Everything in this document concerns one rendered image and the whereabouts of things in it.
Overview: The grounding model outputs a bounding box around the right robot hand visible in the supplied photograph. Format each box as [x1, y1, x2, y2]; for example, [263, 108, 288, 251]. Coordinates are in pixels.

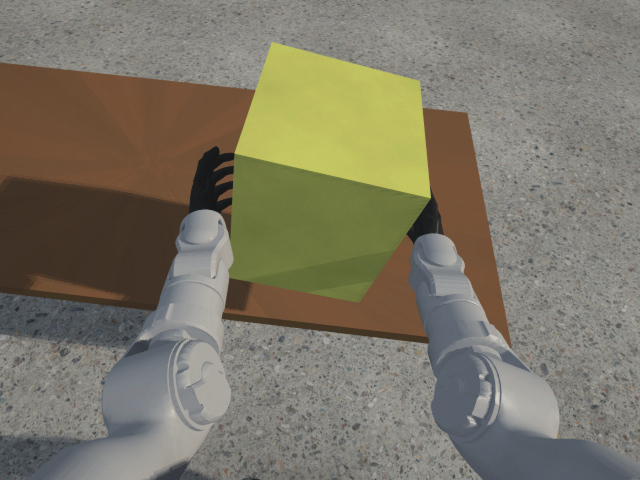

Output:
[406, 187, 444, 245]

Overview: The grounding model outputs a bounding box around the robot right forearm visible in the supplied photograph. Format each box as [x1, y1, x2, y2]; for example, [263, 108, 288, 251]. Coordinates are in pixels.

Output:
[408, 233, 535, 379]

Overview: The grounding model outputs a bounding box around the carton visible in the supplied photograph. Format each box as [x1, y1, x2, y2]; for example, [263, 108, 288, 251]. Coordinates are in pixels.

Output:
[229, 42, 431, 303]

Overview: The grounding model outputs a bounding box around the left robot upper arm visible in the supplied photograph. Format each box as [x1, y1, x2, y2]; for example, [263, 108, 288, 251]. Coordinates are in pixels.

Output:
[27, 338, 231, 480]

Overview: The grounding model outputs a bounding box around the table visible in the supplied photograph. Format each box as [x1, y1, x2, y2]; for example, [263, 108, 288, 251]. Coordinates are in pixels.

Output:
[0, 63, 512, 348]

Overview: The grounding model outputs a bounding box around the robot left forearm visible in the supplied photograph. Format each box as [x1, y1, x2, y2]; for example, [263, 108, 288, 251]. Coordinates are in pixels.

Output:
[101, 210, 234, 428]

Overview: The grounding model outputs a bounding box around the right robot upper arm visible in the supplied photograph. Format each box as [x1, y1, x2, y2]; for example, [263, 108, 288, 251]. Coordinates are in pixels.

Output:
[431, 352, 640, 480]

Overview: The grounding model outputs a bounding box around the left robot hand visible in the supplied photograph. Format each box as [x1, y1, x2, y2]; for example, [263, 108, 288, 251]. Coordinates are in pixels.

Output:
[189, 146, 234, 214]

